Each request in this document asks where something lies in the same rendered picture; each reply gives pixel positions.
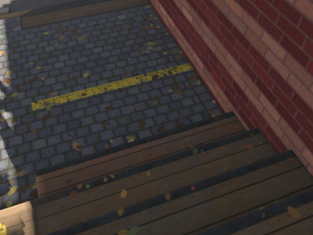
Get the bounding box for stairs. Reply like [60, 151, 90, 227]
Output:
[23, 0, 103, 16]
[31, 111, 313, 235]

